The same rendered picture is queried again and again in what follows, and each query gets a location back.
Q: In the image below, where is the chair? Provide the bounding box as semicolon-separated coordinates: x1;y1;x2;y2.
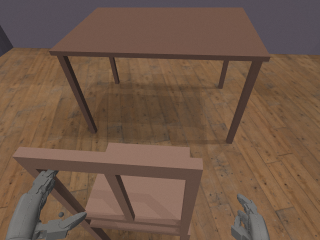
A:
12;142;203;240

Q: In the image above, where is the right robot hand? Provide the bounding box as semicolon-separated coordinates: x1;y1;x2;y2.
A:
231;193;270;240

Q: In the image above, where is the table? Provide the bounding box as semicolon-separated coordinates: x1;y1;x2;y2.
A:
49;7;271;144

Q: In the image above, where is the left robot hand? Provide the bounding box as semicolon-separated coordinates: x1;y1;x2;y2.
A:
5;169;87;240

